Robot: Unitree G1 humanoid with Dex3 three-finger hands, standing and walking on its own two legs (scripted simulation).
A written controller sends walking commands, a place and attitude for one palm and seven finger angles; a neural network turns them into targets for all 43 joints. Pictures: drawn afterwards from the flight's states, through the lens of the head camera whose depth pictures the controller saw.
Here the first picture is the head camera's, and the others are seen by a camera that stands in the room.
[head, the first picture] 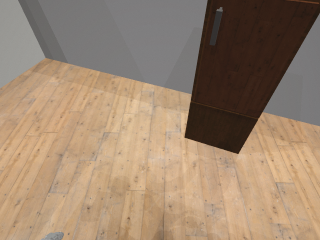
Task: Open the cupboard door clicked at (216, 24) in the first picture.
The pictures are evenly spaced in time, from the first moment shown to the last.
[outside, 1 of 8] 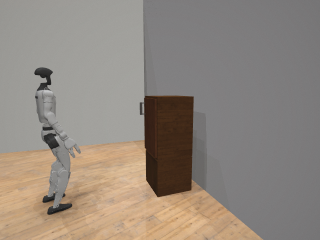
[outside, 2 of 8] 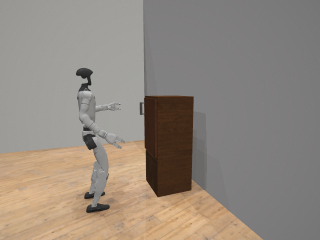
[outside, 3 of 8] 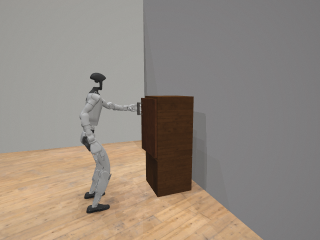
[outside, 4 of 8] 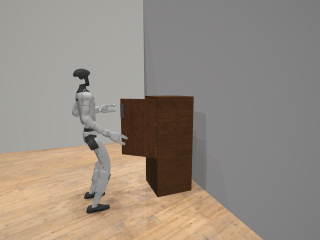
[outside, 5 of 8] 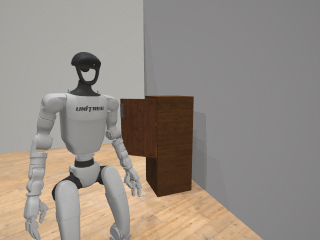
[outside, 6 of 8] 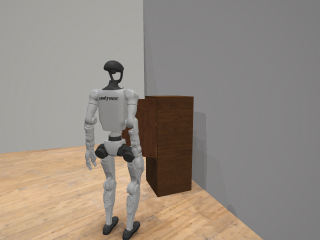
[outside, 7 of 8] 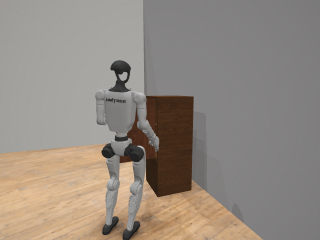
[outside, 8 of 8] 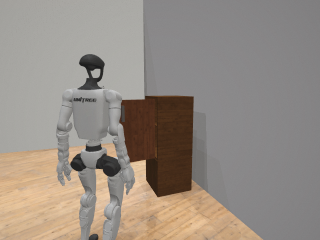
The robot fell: no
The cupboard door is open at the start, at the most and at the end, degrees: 0 99 97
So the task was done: yes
